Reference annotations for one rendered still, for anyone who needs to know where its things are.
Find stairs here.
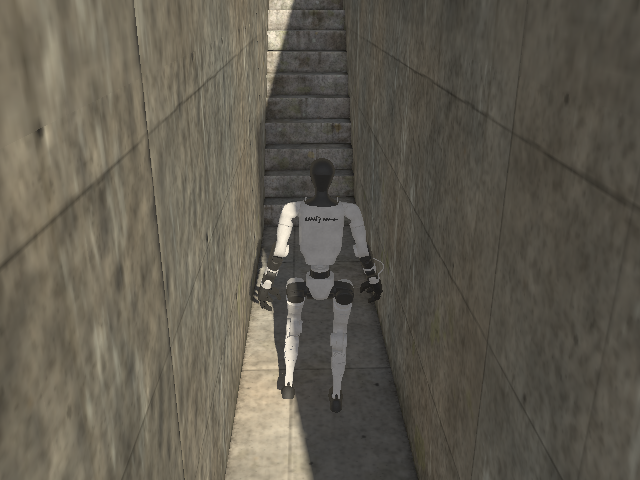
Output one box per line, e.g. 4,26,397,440
264,0,356,226

